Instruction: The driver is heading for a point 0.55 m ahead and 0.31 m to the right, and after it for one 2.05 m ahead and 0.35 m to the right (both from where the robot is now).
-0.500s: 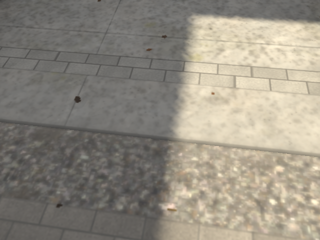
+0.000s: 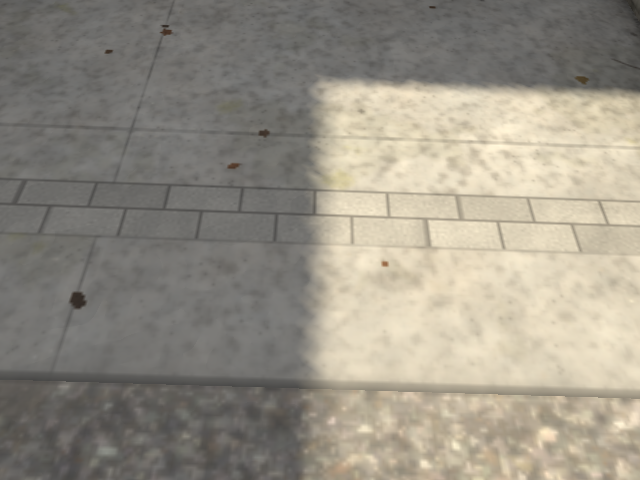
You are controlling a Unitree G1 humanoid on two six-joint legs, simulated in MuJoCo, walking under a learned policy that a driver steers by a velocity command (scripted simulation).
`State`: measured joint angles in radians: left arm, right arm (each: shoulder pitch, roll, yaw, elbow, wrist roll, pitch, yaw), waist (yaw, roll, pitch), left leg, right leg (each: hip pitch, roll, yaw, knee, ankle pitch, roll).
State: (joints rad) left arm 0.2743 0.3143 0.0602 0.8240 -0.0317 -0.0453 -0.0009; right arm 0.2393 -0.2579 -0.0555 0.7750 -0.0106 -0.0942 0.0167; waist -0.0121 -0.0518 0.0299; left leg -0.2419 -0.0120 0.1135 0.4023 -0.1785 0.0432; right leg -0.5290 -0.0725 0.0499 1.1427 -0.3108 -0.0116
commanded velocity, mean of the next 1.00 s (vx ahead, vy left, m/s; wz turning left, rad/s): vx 0.46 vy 0.00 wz -0.55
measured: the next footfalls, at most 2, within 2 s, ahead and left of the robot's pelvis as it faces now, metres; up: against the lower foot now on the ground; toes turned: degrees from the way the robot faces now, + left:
right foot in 0.36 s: +0.33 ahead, -0.16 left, +0.00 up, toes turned -15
left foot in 0.82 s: +0.67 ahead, -0.07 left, +0.00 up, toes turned -32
